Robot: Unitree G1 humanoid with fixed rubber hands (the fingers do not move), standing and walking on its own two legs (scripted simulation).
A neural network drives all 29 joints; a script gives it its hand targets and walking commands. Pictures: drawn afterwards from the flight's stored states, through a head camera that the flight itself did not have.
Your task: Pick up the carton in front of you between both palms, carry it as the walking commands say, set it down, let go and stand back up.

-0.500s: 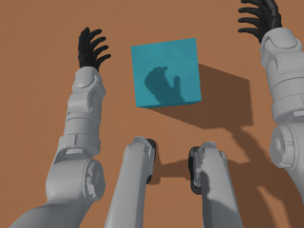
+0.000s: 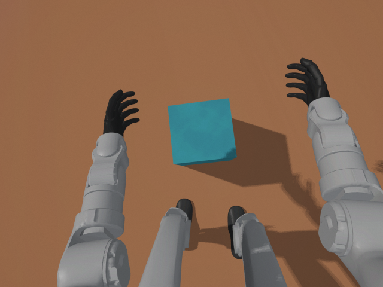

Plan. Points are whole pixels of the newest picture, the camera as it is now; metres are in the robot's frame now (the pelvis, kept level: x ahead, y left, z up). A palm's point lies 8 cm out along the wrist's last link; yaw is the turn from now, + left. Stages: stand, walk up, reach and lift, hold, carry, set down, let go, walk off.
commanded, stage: let go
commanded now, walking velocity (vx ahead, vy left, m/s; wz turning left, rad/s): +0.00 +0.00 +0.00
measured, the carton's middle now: (202, 136) +0.46 +0.05 -0.54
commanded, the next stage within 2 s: stand in 1.14 s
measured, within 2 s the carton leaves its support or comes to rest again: neither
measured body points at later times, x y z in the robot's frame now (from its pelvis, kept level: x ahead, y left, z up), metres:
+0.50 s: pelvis +0.07 +0.02 +0.10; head +0.19 +0.01 +0.53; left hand +0.27 +0.25 +0.01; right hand +0.33 -0.20 +0.00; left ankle +0.07 +0.13 -0.63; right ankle +0.05 -0.11 -0.63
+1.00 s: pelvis +0.07 +0.01 +0.11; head +0.08 +0.01 +0.56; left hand +0.25 +0.24 +0.04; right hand +0.25 -0.23 +0.04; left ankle +0.07 +0.13 -0.63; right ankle +0.05 -0.11 -0.63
